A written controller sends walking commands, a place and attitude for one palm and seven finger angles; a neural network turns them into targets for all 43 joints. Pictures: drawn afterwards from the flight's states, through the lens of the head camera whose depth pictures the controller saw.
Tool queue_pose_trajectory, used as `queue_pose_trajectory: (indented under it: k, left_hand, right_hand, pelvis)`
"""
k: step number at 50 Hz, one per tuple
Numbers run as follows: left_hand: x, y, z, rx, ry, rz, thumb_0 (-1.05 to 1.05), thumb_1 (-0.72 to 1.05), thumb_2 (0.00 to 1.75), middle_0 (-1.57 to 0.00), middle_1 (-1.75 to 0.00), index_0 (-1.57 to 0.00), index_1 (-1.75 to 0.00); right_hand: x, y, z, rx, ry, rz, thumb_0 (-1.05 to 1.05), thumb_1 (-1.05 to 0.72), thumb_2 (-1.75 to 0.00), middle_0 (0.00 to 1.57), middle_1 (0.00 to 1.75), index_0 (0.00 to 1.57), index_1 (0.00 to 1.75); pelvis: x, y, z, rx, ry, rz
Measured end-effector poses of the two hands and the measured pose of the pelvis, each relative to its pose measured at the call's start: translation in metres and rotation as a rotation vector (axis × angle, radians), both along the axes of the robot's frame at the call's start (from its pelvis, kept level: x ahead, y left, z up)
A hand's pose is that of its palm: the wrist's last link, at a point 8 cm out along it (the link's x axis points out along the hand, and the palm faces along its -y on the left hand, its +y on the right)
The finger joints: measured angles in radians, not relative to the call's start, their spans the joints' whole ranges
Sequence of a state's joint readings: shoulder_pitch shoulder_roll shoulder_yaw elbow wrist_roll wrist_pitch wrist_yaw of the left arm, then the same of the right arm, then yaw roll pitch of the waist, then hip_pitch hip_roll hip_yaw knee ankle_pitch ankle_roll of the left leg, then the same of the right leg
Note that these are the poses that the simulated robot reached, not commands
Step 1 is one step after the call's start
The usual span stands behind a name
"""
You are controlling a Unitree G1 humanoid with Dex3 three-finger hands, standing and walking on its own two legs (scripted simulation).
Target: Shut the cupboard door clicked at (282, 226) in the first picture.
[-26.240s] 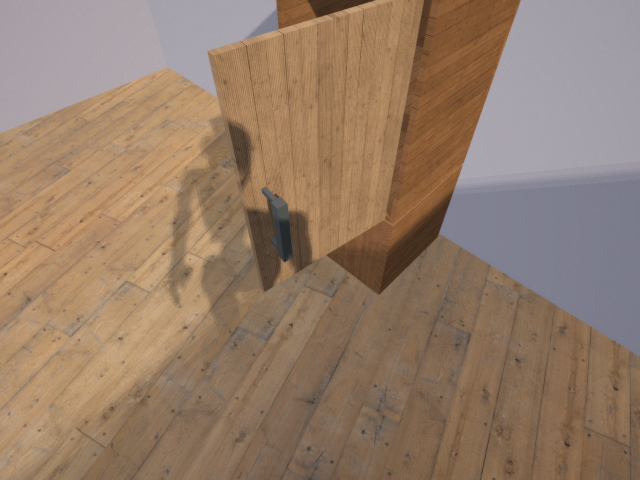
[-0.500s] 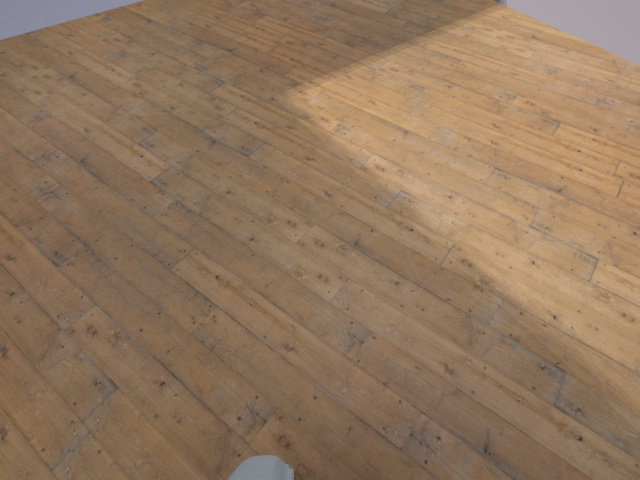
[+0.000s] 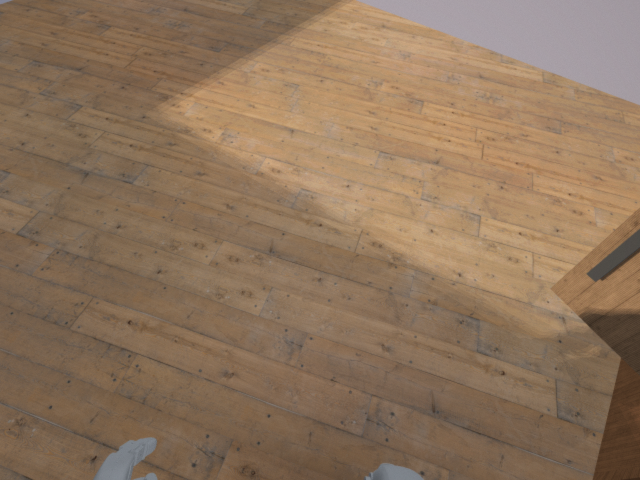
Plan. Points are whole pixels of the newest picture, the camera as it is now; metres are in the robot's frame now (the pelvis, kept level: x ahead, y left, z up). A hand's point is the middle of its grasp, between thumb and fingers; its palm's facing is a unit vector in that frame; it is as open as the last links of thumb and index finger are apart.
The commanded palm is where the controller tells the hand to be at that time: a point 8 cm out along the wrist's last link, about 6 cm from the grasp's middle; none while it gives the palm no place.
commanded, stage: turn to face it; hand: left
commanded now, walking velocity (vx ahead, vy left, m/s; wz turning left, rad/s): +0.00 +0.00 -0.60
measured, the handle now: (628, 248) +0.54 -0.56 -0.10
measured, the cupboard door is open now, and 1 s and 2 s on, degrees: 66 66 66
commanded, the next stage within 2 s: take the last steps up to it in 1.50 s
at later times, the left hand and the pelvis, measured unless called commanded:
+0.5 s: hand (204, 463) +0.16 +0.17 -0.19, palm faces -0.26 -0.95 -0.18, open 7.4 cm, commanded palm none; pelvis +0.03 +0.00 -0.01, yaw -17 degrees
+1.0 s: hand (271, 410) +0.23 +0.08 -0.16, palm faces -0.55 -0.80 -0.26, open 7.4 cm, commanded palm none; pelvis +0.03 -0.03 -0.01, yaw -34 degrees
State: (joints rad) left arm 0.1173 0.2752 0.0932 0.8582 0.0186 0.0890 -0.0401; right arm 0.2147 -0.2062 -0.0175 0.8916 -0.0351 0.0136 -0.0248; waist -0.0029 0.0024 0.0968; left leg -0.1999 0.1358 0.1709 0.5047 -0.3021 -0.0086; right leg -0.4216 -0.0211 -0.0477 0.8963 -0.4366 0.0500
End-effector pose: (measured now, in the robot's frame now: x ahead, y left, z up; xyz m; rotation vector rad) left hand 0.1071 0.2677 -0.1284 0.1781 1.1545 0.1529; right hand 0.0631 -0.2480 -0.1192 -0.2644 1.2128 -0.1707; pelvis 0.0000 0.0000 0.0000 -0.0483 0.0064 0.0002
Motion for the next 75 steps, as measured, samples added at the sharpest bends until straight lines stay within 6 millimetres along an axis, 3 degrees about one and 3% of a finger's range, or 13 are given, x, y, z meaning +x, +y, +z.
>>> queue_pose_trajectory:
  k: [6, 11, 16, 22, 25, 30, 36, 43, 47, 53, 62, 69, 75]
  left_hand:
    - [0.048, -0.035, 0.000, 0.038, -0.070, -0.139, 0.01, 0.91, 0.90, -0.19, -0.30, -0.20, -0.30]
    - [0.049, -0.058, 0.002, 0.041, -0.043, -0.183, 0.00, 0.90, 0.90, -0.20, -0.30, -0.20, -0.30]
    - [0.043, -0.065, -0.004, 0.013, 0.028, -0.215, 0.01, 0.90, 0.90, -0.20, -0.30, -0.20, -0.30]
    - [0.049, -0.052, -0.026, -0.026, 0.085, -0.246, 0.01, 0.90, 0.90, -0.20, -0.30, -0.20, -0.30]
    - [0.058, -0.045, -0.030, -0.029, 0.111, -0.273, 0.01, 0.90, 0.90, -0.20, -0.30, -0.20, -0.30]
    - [0.082, -0.045, -0.019, -0.029, 0.104, -0.330, 0.01, 0.90, 0.90, -0.20, -0.30, -0.20, -0.30]
    - [0.118, -0.071, -0.007, -0.008, 0.062, -0.431, 0.01, 0.91, 0.90, -0.19, -0.30, -0.20, -0.30]
    - [0.150, -0.124, -0.003, 0.037, -0.046, -0.564, 0.01, 0.90, 0.90, -0.19, -0.30, -0.20, -0.30]
    - [0.145, -0.137, 0.003, 0.048, -0.027, -0.596, 0.01, 0.90, 0.90, -0.20, -0.30, -0.20, -0.30]
    - [0.143, -0.144, -0.002, 0.030, 0.035, -0.650, 0.01, 0.90, 0.90, -0.20, -0.30, -0.20, -0.30]
    - [0.173, -0.137, -0.028, -0.005, 0.099, -0.711, 0.01, 0.90, 0.90, -0.20, -0.30, -0.20, -0.30]
    - [0.198, -0.155, -0.014, -0.005, 0.090, -0.787, 0.01, 0.90, 0.90, -0.20, -0.30, -0.20, -0.30]
    - [0.207, -0.192, -0.006, 0.010, 0.051, -0.876, 0.01, 0.91, 0.90, -0.19, -0.30, -0.20, -0.30]
  right_hand:
    - [-0.039, -0.035, -0.028, 0.024, 0.048, -0.131, 0.00, -0.91, -0.90, 0.21, 0.30, 0.21, 0.30]
    - [-0.049, -0.052, -0.031, 0.004, 0.079, -0.199, 0.00, -0.91, -0.90, 0.20, 0.30, 0.21, 0.29]
    - [-0.038, -0.048, -0.016, 0.002, 0.025, -0.225, 0.00, -0.91, -0.90, 0.20, 0.30, 0.20, 0.29]
    - [-0.024, -0.028, -0.008, -0.026, -0.048, -0.261, 0.00, -0.91, -0.90, 0.20, 0.30, 0.20, 0.29]
    - [-0.028, -0.015, -0.002, -0.034, -0.056, -0.276, 0.00, -0.91, -0.90, 0.20, 0.30, 0.20, 0.29]
    - [-0.049, -0.001, 0.006, -0.024, -0.023, -0.335, 0.00, -0.91, -0.90, 0.21, 0.30, 0.21, 0.30]
    - [-0.086, -0.001, -0.002, 0.007, 0.015, -0.450, 0.00, -0.91, -0.90, 0.21, 0.30, 0.21, 0.30]
    - [-0.134, -0.023, -0.037, 0.049, 0.060, -0.584, 0.00, -0.91, -0.90, 0.21, 0.30, 0.21, 0.30]
    - [-0.137, -0.034, -0.031, 0.034, 0.055, -0.630, 0.00, -0.91, -0.90, 0.20, 0.30, 0.21, 0.29]
    - [-0.121, -0.040, -0.012, 0.004, -0.025, -0.661, 0.00, -0.91, -0.90, 0.20, 0.30, 0.20, 0.29]
    - [-0.106, -0.013, 0.002, -0.063, -0.068, -0.707, 0.00, -0.91, -0.90, 0.20, 0.30, 0.21, 0.29]
    - [-0.134, 0.022, 0.008, -0.025, 0.003, -0.798, 0.00, -0.91, -0.90, 0.21, 0.30, 0.21, 0.30]
    - [-0.173, 0.044, -0.009, 0.042, 0.060, -0.909, 0.00, -0.91, -0.90, 0.21, 0.30, 0.21, 0.30]
  pelvis:
    - [0.007, -0.021, -0.018, 0.037, 0.004, -0.079]
    - [0.007, -0.022, -0.015, 0.030, 0.003, -0.128]
    - [0.013, -0.019, -0.008, 0.048, 0.012, -0.175]
    - [0.024, -0.001, -0.015, 0.034, 0.026, -0.254]
    - [0.028, 0.004, -0.013, 0.029, 0.023, -0.299]
    - [0.033, 0.006, -0.002, 0.006, 0.014, -0.363]
    - [0.033, -0.001, -0.001, 0.005, 0.005, -0.443]
    - [0.029, -0.025, -0.021, 0.027, -0.006, -0.524]
    - [0.029, -0.027, -0.013, 0.036, -0.007, -0.569]
    - [0.036, -0.027, -0.006, 0.049, 0.003, -0.633]
    - [0.060, -0.010, -0.012, 0.032, 0.014, -0.740]
    - [0.066, -0.010, 0.001, 0.003, 0.011, -0.809]
    - [0.060, -0.019, -0.002, 0.007, 0.003, -0.859]
